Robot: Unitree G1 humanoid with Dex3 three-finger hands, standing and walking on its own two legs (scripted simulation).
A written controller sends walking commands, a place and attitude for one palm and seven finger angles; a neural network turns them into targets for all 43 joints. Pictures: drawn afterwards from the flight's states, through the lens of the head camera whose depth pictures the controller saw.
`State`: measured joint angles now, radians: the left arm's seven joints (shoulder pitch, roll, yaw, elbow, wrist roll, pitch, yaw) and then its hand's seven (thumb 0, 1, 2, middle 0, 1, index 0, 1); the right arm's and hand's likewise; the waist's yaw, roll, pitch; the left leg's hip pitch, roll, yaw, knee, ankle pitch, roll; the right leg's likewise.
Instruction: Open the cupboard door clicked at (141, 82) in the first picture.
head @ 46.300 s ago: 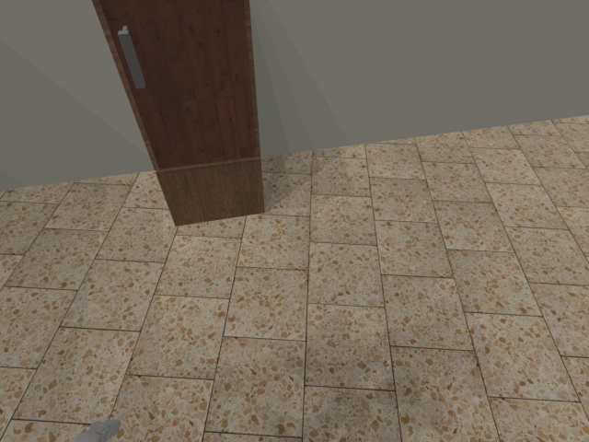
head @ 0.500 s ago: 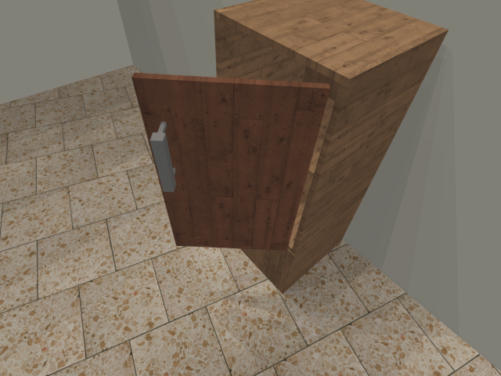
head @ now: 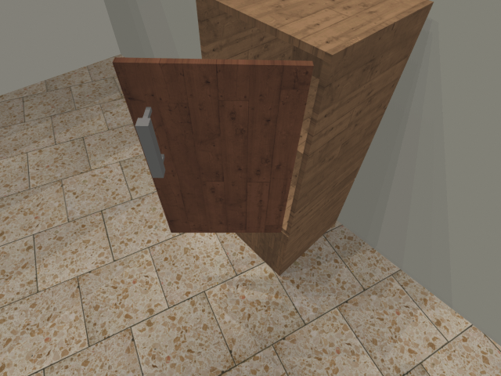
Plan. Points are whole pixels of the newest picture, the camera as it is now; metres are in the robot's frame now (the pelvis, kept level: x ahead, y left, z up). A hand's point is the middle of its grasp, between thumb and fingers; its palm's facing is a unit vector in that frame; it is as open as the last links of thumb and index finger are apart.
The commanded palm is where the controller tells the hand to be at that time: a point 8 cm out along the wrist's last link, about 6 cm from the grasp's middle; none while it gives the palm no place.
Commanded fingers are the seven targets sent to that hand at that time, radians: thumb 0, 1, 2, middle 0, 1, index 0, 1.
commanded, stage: come to a stop and stand still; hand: left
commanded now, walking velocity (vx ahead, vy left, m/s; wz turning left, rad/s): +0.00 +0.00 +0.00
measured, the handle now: (153, 143) +0.56 +0.23 +0.02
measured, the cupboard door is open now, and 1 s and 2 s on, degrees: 48 48 48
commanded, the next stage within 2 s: look again from close up in 1.72 s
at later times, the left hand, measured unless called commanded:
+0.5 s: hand out of the picture -0.14 +0.20 -0.17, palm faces +0.10 -0.97 -0.21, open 7.4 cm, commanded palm none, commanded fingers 0.00 0.90 0.90 -0.20 -0.30 -0.20 -0.30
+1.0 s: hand out of the picture -0.15 +0.23 -0.17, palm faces +0.08 -0.98 -0.18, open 7.3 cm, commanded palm none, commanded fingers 0.00 0.90 0.90 -0.20 -0.30 -0.20 -0.30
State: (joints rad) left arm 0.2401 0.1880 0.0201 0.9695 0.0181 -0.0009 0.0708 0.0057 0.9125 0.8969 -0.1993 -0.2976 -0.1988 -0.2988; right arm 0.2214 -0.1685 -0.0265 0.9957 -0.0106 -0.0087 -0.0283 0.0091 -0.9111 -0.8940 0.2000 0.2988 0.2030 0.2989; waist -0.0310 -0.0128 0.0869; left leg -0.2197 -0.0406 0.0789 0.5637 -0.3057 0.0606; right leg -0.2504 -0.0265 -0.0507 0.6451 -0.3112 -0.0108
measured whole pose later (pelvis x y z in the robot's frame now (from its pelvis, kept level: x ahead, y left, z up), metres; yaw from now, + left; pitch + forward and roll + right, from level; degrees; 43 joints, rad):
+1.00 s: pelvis -0.19 +0.05 +0.00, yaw +2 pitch +0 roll +0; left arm 0.28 0.18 0.04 0.98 0.03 0.01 0.03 0.01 0.93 0.90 -0.20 -0.30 -0.20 -0.30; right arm 0.40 -0.08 0.01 1.07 -0.03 -0.01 -0.03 0.01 -0.90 -0.89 0.20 0.30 0.20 0.30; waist -0.01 -0.04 -0.03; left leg -0.23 -0.07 0.08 0.50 -0.27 0.10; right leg -0.23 -0.01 0.01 0.56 -0.36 -0.02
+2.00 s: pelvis -0.17 +0.02 +0.01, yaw +2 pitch -1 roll +0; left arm 0.30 0.15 -0.02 1.08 0.01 -0.02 0.04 0.01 0.92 0.90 -0.20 -0.30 -0.20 -0.30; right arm 0.27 -0.15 0.02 1.13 -0.01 -0.03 -0.04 0.01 -0.92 -0.89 0.20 0.30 0.20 0.30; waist 0.00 0.00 0.03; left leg -0.15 -0.03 0.08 0.39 -0.24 0.05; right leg -0.13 0.03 0.01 0.41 -0.27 -0.03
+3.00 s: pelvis -0.21 -0.01 -0.08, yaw +6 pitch +13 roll -2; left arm 0.52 0.23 0.20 0.03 -0.27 -0.51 -0.27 0.02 0.45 0.70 -0.24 -0.59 -0.23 -0.59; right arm 0.14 -0.26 -0.03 0.47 0.00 -0.19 -0.02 0.01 -0.90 -0.89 0.20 0.30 0.20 0.30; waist 0.04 -0.01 -0.13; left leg -0.87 0.00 -0.03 1.15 -0.50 0.01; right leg -0.79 0.04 -0.13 1.11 -0.55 -0.08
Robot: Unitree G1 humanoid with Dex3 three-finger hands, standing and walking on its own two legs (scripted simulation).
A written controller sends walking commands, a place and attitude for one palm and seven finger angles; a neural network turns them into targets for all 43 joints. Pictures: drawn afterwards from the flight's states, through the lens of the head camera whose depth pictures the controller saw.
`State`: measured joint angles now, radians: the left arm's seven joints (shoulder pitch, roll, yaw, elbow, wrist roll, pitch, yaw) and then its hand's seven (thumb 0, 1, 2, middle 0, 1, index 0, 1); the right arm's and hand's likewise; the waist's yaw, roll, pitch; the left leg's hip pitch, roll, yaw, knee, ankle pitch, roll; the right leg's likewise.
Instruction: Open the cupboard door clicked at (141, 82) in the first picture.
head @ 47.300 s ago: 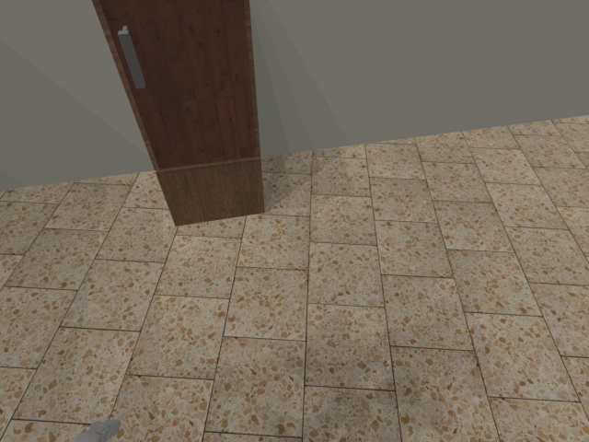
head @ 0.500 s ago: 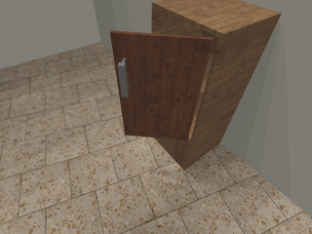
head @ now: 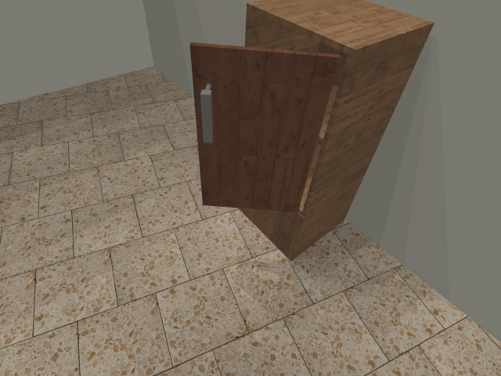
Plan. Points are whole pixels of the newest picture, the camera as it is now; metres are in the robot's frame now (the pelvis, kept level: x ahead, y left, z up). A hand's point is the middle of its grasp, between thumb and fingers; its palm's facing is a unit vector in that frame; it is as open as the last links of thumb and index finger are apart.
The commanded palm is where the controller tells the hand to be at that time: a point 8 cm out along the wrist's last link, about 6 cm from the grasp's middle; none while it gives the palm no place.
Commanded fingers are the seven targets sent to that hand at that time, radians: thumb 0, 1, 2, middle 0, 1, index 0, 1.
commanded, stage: come to a stop and stand still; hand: left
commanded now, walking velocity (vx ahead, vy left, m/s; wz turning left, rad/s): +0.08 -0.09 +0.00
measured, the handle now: (208, 113) +0.76 +0.15 +0.02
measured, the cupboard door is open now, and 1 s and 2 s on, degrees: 48 48 48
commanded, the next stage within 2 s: look again from close up in 0.72 s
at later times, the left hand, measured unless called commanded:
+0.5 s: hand out of the picture -0.02 +0.12 -0.17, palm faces +0.01 -0.99 -0.11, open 7.4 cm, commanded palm none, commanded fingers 0.00 0.90 0.90 -0.20 -0.30 -0.20 -0.30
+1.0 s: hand out of the picture +0.02 +0.15 -0.17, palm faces +0.00 -0.98 -0.19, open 7.3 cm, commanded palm none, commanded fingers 0.00 0.90 0.90 -0.20 -0.30 -0.20 -0.30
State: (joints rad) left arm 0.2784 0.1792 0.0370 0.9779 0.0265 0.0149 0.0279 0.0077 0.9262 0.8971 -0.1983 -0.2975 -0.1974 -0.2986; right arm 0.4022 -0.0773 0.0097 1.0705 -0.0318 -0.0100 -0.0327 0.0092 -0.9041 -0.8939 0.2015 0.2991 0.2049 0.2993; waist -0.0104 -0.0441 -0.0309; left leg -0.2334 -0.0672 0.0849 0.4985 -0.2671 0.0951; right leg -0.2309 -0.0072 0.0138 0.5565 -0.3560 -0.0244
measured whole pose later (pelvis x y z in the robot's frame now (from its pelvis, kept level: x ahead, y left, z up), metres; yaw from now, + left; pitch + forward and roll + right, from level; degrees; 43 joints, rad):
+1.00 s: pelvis +0.02 -0.03 +0.01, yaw -1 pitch -1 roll +0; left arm 0.30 0.15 -0.02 1.08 0.01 -0.02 0.04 0.01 0.92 0.90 -0.20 -0.30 -0.20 -0.30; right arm 0.27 -0.15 0.02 1.13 -0.01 -0.03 -0.04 0.01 -0.92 -0.89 0.20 0.30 0.20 0.30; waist 0.00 0.00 0.03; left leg -0.15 -0.03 0.08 0.39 -0.24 0.05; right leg -0.13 0.03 0.01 0.41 -0.27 -0.03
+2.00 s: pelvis -0.03 -0.06 -0.08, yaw +4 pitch +13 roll -2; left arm 0.52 0.23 0.20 0.03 -0.27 -0.51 -0.27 0.02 0.45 0.70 -0.24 -0.59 -0.23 -0.59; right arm 0.14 -0.26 -0.03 0.47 0.00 -0.19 -0.02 0.01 -0.90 -0.89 0.20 0.30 0.20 0.30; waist 0.04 -0.01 -0.13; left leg -0.87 0.00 -0.03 1.15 -0.50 0.01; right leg -0.79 0.04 -0.13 1.11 -0.55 -0.08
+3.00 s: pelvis -0.02 -0.01 -0.05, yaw +3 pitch +10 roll -3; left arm 0.00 0.42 0.39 0.33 -0.35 -0.29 -0.50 -0.01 -0.49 0.30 -0.30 -1.19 -0.30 -1.20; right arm 0.25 -0.26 0.07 0.53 0.04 -0.19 -0.07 0.01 -0.90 -0.89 0.21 0.30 0.21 0.30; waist 0.00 0.02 -0.08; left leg -0.71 -0.02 0.00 0.95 -0.42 0.07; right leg -0.62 0.03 -0.09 0.87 -0.43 -0.02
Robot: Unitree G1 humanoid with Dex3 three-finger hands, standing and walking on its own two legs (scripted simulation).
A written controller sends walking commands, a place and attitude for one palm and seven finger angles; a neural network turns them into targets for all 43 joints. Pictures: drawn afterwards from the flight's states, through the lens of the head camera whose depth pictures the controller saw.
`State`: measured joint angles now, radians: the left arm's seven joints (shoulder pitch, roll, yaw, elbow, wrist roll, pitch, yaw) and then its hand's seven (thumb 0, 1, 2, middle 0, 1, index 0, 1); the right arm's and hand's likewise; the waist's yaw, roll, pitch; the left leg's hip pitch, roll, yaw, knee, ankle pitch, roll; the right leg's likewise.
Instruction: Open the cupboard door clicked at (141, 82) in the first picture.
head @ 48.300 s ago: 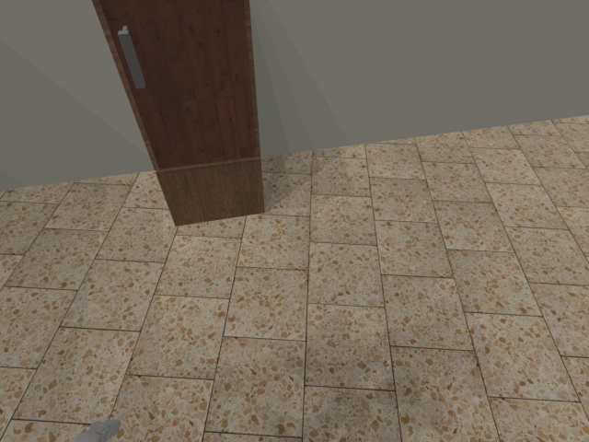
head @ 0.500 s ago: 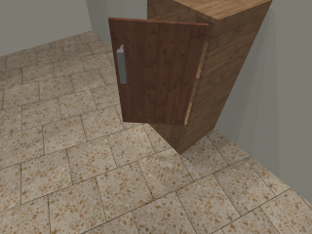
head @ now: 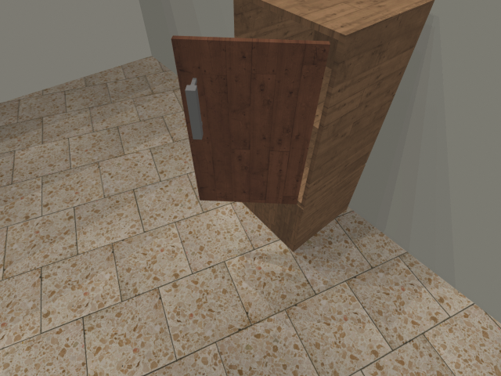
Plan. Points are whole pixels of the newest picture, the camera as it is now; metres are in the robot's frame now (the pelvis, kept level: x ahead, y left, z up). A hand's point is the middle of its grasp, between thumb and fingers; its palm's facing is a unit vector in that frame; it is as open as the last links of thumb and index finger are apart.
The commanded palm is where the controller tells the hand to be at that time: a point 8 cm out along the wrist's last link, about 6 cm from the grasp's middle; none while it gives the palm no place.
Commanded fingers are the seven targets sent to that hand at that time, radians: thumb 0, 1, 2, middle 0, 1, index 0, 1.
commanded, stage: look again from close up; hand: left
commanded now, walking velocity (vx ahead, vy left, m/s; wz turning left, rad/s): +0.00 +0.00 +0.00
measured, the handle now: (196, 109) +0.74 +0.19 +0.01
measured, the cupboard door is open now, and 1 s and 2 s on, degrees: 48 48 48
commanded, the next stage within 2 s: raise the hand with hooked fingers in 0.34 s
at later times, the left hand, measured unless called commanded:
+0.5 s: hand out of the picture +0.00 +0.16 -0.16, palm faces +0.10 -0.97 -0.21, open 7.3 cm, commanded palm +0.09 +0.20 -0.07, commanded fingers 0.00 0.81 0.86 -0.21 -0.36 -0.21 -0.36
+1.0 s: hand out of the picture +0.11 +0.20 -0.05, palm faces +0.19 -0.98 -0.07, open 9.4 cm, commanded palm +0.12 +0.24 -0.04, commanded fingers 0.00 0.22 0.61 -0.25 -0.74 -0.25 -0.74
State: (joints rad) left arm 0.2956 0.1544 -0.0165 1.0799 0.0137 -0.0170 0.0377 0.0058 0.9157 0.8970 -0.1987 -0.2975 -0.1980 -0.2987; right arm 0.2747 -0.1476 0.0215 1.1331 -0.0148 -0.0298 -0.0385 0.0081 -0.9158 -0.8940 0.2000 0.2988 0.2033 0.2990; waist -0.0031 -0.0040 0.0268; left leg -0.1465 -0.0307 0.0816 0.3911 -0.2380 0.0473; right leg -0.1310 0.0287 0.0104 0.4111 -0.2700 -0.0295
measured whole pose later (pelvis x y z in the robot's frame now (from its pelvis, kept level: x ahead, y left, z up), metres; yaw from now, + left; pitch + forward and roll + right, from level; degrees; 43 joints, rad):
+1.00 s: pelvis -0.04 -0.03 -0.09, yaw +5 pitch +13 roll -2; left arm 0.52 0.23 0.20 0.03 -0.27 -0.51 -0.27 0.02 0.45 0.70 -0.24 -0.59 -0.23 -0.59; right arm 0.14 -0.26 -0.03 0.47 0.00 -0.19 -0.02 0.01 -0.90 -0.89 0.20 0.30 0.20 0.30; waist 0.04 -0.01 -0.13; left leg -0.87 0.00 -0.03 1.15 -0.50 0.01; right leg -0.79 0.04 -0.13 1.11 -0.55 -0.08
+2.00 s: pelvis -0.04 +0.01 -0.05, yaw +4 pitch +10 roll -3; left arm 0.00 0.42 0.39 0.33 -0.35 -0.29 -0.50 -0.01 -0.49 0.30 -0.30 -1.19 -0.30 -1.20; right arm 0.25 -0.26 0.07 0.53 0.04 -0.19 -0.07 0.01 -0.90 -0.89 0.21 0.30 0.21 0.30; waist 0.00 0.02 -0.08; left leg -0.71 -0.02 0.00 0.95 -0.42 0.07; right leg -0.62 0.03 -0.09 0.87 -0.43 -0.02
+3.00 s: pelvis -0.05 -0.01 -0.06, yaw +3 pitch +14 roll -2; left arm -0.52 0.53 0.41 0.83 -0.27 -0.28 -0.52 -0.01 -0.50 0.30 -0.30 -1.20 -0.30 -1.20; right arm 0.27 -0.28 0.07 0.59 0.04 -0.14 -0.08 0.01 -0.90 -0.89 0.20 0.30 0.21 0.30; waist -0.07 0.01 -0.07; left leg -0.81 0.01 0.00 0.98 -0.41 0.03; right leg -0.74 0.06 -0.09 0.93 -0.43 -0.05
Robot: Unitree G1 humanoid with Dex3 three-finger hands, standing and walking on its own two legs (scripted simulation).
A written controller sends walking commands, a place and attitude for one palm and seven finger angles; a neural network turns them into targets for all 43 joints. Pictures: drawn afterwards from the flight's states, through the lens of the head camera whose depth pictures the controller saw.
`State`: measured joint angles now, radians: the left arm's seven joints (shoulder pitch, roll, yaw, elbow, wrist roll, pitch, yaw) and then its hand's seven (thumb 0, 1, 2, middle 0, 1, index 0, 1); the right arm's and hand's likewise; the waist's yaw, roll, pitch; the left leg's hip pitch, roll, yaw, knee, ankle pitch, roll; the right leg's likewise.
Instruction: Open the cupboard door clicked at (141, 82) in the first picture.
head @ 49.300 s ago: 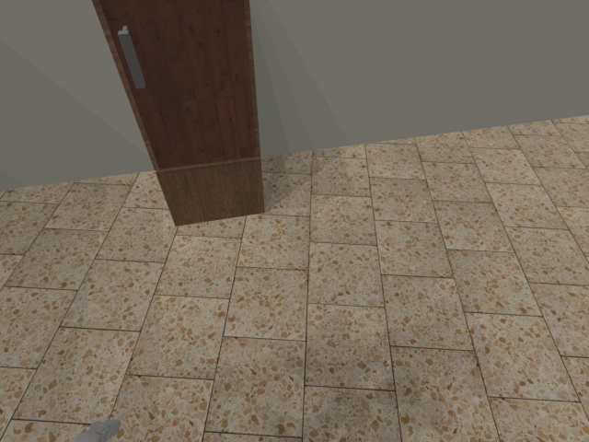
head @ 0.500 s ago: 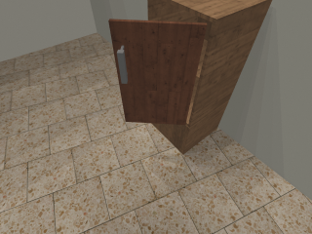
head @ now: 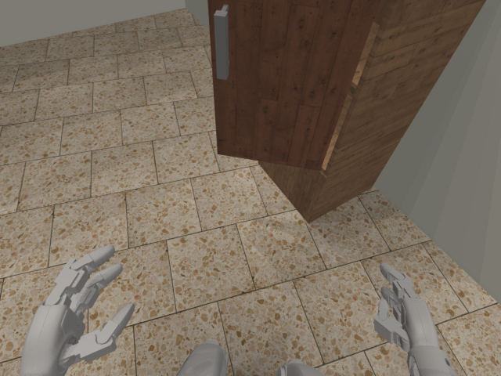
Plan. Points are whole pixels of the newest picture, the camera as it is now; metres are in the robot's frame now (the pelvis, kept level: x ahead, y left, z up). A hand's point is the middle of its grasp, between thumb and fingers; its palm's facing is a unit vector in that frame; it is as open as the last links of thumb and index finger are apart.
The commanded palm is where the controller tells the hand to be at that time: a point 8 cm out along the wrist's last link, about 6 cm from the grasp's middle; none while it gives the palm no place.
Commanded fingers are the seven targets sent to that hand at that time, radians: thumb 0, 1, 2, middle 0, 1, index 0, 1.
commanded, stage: raise the hand with hooked fingers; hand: left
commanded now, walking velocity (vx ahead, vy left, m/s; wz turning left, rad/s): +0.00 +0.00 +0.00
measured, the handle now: (224, 42) +0.79 +0.16 +0.10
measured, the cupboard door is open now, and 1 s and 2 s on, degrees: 48 48 48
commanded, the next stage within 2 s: move the hooked fingers beside the handle in 1.54 s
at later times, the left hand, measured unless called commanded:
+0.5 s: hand (100, 260) +0.25 +0.25 +0.06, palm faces -0.07 -1.00 -0.06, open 12.4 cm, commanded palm +0.23 +0.30 +0.08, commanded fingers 0.00 -0.36 0.36 -0.29 -1.11 -0.29 -1.11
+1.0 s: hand (56, 212) +0.29 +0.31 +0.10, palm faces -0.03 -1.00 -0.06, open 14.0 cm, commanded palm +0.27 +0.36 +0.11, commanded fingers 0.00 -0.50 0.30 -0.30 -1.20 -0.30 -1.20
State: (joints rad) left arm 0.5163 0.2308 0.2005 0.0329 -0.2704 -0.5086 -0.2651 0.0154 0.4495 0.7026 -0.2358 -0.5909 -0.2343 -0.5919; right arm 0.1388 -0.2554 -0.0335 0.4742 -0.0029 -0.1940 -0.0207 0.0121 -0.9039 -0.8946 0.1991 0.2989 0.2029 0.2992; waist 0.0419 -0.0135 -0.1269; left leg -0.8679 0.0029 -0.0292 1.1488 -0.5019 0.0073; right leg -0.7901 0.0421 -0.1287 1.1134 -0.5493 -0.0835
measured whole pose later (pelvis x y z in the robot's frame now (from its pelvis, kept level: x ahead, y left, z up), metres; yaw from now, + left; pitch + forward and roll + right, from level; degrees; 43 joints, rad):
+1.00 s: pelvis +0.01 +0.05 +0.04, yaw -1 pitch +10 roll -3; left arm 0.00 0.42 0.39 0.33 -0.35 -0.29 -0.50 -0.01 -0.49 0.30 -0.30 -1.19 -0.30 -1.20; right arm 0.25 -0.26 0.07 0.53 0.04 -0.19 -0.07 0.01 -0.90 -0.89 0.21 0.30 0.21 0.30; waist 0.00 0.02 -0.08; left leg -0.71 -0.02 0.00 0.95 -0.42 0.07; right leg -0.62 0.03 -0.09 0.87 -0.43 -0.02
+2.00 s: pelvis +0.00 +0.02 +0.03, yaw -2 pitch +14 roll -2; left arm -0.52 0.53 0.41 0.83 -0.27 -0.28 -0.52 -0.01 -0.50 0.30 -0.30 -1.20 -0.30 -1.20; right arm 0.27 -0.28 0.07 0.59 0.04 -0.14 -0.08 0.01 -0.90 -0.89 0.20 0.30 0.21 0.30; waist -0.07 0.01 -0.07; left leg -0.81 0.01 0.00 0.98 -0.41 0.03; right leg -0.74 0.06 -0.09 0.93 -0.43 -0.05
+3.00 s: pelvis +0.01 +0.06 -0.01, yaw -6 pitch +31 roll -8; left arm -1.43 0.93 0.43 1.44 0.06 -0.25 -0.32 -0.01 -0.50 0.30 -0.30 -1.20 -0.30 -1.20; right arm 0.47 -0.29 0.13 0.62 -0.06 0.05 -0.03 0.00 -0.90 -0.89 0.20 0.30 0.21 0.30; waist -0.35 0.06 -0.05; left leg -1.22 0.04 -0.01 1.15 -0.47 0.08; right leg -1.10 0.08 -0.10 1.00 -0.44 -0.01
